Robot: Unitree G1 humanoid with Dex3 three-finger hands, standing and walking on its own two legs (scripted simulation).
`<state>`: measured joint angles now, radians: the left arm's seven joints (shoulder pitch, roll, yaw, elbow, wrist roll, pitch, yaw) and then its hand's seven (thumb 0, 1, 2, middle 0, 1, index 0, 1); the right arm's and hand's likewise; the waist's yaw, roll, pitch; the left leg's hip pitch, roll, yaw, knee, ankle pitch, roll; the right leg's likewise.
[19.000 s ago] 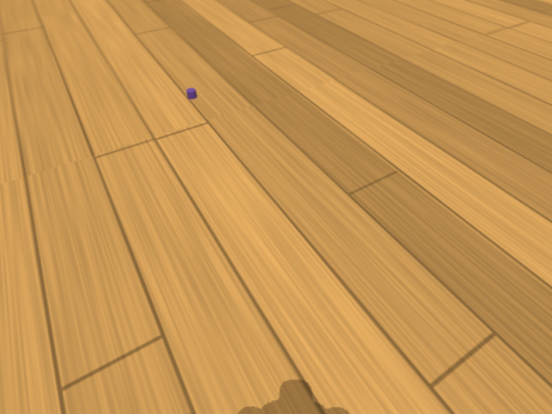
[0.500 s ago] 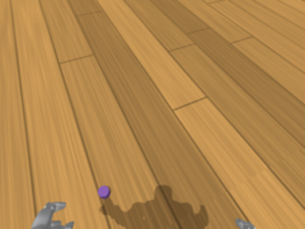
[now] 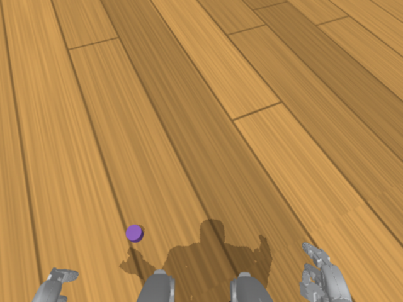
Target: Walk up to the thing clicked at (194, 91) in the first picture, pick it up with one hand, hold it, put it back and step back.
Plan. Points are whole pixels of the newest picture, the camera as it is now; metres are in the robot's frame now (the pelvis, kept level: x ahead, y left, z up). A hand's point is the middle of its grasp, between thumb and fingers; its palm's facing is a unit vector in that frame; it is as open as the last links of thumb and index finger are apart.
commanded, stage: rise first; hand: left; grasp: from above
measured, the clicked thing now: (134, 233) +0.40 +0.28 -0.65
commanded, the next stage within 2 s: none
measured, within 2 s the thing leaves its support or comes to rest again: neither
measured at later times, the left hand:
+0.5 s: hand (90, 277) +0.21 +0.31 -0.31, palm faces -0.45 -0.50 -0.74, open 14.0 cm
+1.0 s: hand (101, 258) +0.27 +0.33 -0.44, palm faces -0.49 -0.17 -0.86, open 14.1 cm
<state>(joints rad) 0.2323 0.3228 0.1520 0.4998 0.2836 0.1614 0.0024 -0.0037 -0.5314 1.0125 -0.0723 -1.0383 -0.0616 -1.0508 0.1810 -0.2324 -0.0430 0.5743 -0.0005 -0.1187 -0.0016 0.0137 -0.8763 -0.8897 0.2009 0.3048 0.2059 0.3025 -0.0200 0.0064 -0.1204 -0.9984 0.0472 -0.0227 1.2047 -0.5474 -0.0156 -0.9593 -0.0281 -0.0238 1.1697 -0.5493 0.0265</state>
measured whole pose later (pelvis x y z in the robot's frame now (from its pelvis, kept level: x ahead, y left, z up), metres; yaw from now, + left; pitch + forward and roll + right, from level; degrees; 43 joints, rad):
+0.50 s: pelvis -0.05 +0.00 -0.17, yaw -1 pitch +34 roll -3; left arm -0.14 0.51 0.18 0.68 0.68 -0.16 0.06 0.00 -0.50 1.00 -0.06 -1.05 -0.06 -1.05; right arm 0.03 -0.29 -0.07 0.63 -0.02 -0.17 0.06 0.01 -0.85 -0.88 0.20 0.30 0.21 0.30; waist 0.00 0.00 -0.17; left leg -1.77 0.04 -0.07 1.87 -0.69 -0.03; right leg -1.72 -0.03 -0.02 1.84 -0.71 0.02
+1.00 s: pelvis -0.09 +0.00 -0.30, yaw -5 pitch +32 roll -6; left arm -0.51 0.70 0.21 1.03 1.07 -0.38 0.21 0.00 -0.52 1.04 -0.07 -0.99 -0.07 -1.00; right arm 0.11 -0.28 -0.05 0.77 -0.08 -0.03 0.10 0.01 -0.88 -0.89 0.20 0.30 0.21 0.30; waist -0.05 -0.01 -0.08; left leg -2.17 0.03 -0.12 2.27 -0.66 -0.02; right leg -2.10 -0.01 -0.04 2.21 -0.66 0.04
